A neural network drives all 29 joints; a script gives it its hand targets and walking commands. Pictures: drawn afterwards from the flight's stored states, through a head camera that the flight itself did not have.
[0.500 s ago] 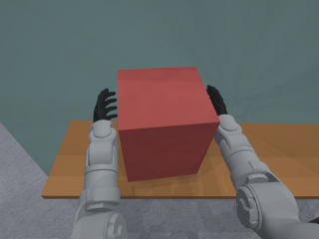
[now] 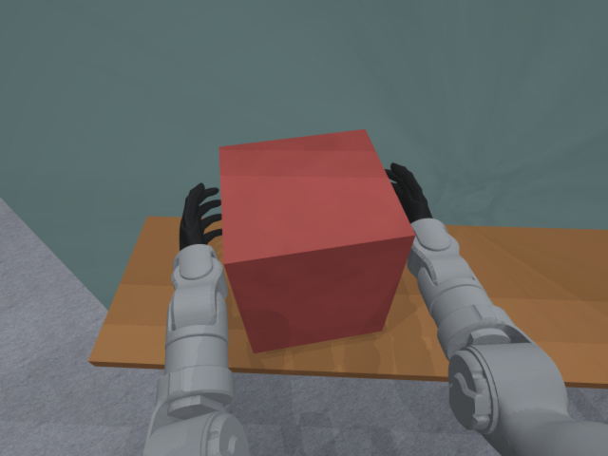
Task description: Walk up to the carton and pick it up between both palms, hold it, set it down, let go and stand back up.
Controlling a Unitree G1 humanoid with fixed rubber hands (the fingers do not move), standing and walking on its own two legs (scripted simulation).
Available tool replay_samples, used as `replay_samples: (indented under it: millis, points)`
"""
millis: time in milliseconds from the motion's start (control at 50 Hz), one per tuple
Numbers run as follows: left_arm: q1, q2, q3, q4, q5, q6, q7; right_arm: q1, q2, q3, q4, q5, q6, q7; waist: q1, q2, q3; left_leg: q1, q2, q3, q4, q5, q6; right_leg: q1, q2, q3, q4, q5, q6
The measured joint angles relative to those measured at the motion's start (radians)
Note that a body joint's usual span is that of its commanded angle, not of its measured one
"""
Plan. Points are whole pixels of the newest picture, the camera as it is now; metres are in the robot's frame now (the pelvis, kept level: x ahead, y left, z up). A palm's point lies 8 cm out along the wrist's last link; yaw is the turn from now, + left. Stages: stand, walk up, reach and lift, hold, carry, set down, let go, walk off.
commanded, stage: set down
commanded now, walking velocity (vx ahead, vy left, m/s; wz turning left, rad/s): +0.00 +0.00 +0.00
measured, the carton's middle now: (306, 246) +0.40 +0.06 +0.03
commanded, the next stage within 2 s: none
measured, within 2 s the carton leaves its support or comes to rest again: rests again in 0.66 s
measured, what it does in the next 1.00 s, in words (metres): stands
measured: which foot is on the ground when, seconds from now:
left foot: down 0.00-1.00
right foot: down 0.00-1.00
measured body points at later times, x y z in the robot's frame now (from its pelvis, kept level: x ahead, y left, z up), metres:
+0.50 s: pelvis -0.01 +0.01 +0.00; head +0.04 +0.01 +0.45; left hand +0.35 +0.20 +0.06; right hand +0.43 -0.09 +0.05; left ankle +0.03 +0.16 -0.75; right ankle -0.02 -0.07 -0.75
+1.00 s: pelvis +0.00 +0.00 +0.00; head +0.05 +0.00 +0.44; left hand +0.35 +0.21 +0.05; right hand +0.44 -0.09 +0.05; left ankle +0.03 +0.16 -0.75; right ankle -0.02 -0.06 -0.75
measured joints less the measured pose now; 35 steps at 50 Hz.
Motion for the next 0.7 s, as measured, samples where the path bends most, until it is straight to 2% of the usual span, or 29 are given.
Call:
replay_samples:
  millis: [240,400,540,700]
  points:
    - [0.049,-0.02,-0.026,-0.038,-0.004,-0.041,0.019,0.031,-0.003,0.0,0.004,-0.001,-0.069,0.018,0.002,-0.004,-0.01,-0.056,0.002,0.016,0.012,-0.001,0.008,-0.049,-0.001,0.006,-0.011,0.015,0.006]
    - [0.052,-0.037,-0.037,-0.032,0.0,-0.048,0.039,0.037,-0.02,-0.008,0.02,-0.006,-0.091,0.04,0.016,0.006,-0.021,-0.079,0.005,0.035,0.012,0.007,0.012,-0.081,-0.001,0.019,-0.005,0.025,0.009]
    - [0.024,-0.047,-0.01,0.014,0.009,-0.067,0.039,0.017,-0.024,-0.052,0.046,-0.048,-0.093,0.05,0.033,0.015,-0.024,-0.085,0.007,0.041,0.001,0.02,0.011,-0.1,-0.001,0.02,0.007,0.027,0.006]
    - [0.005,-0.056,0.046,0.068,0.026,-0.124,0.013,0.003,-0.004,-0.124,0.064,-0.116,-0.108,0.052,0.041,0.013,-0.018,-0.087,0.009,0.035,-0.008,0.027,0.005,-0.107,0.001,0.006,0.017,0.021,-0.002]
